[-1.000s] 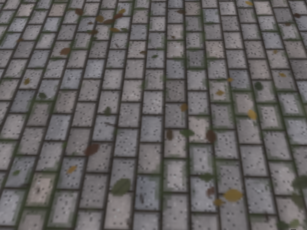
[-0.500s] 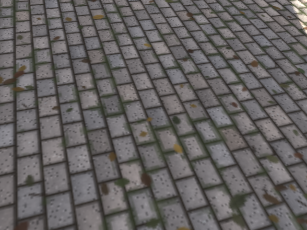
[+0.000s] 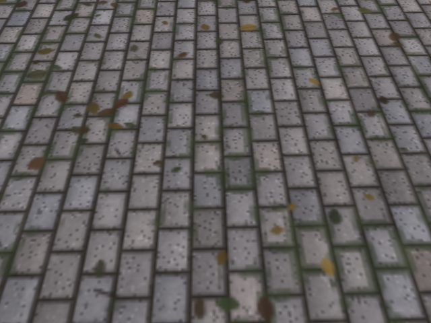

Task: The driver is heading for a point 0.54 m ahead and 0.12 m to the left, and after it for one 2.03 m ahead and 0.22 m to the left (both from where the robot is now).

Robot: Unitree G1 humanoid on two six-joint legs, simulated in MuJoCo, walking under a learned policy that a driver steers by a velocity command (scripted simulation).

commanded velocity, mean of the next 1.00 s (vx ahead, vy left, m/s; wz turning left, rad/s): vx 0.50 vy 0.00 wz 0.26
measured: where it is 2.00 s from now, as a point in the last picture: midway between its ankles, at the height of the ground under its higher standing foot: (206, 156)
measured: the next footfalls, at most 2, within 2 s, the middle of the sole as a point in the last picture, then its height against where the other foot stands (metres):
left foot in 0.18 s outside the picture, level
right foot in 0.68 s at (232, 288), level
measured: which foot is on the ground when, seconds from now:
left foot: up 0.00-0.16, down 0.18-0.70, up 0.72-1.00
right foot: down 0.00-0.18, up 0.20-0.66, down 0.68-1.00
